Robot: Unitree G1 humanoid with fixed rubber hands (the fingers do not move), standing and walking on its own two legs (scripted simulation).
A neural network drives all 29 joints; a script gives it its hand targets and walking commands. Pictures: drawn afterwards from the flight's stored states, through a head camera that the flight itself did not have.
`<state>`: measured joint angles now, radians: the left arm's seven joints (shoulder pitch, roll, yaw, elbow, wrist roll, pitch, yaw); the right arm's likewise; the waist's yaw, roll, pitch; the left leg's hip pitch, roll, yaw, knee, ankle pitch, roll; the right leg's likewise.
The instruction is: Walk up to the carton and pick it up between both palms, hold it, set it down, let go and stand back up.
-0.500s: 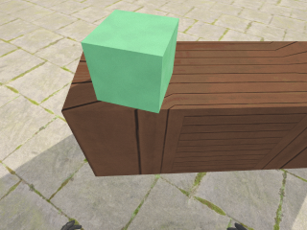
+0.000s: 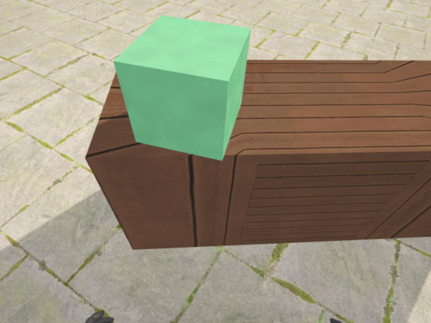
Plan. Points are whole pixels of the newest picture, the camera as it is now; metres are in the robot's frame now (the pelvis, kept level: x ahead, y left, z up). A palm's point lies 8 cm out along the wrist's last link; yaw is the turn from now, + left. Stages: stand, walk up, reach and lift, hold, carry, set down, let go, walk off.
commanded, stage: stand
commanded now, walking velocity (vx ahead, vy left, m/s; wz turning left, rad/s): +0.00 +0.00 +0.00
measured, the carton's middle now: (191, 86) +0.73 +0.08 +0.03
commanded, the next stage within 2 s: walk up in 0.46 s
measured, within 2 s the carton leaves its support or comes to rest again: neither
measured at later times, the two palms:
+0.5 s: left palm out of the picture +0.08 +0.25 -0.11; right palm out of the picture +0.08 -0.25 -0.11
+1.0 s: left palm out of the picture +0.09 +0.28 -0.11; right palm out of the picture +0.04 -0.24 -0.10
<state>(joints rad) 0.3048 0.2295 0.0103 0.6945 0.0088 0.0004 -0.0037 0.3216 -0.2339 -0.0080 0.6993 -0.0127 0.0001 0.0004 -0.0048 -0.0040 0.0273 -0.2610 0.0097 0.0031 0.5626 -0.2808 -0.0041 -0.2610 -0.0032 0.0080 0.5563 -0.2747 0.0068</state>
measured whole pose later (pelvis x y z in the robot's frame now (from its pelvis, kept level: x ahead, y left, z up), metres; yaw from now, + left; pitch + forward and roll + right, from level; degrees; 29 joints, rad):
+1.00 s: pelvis +0.06 +0.02 +0.01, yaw +2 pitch -2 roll +0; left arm 0.40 0.27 0.05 0.74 0.05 0.01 -0.03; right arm 0.53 -0.23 -0.04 0.75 -0.06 -0.05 -0.01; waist -0.04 -0.04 0.03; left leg -0.15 -0.02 0.01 0.47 -0.29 0.04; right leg -0.46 -0.03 0.00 0.98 -0.37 0.01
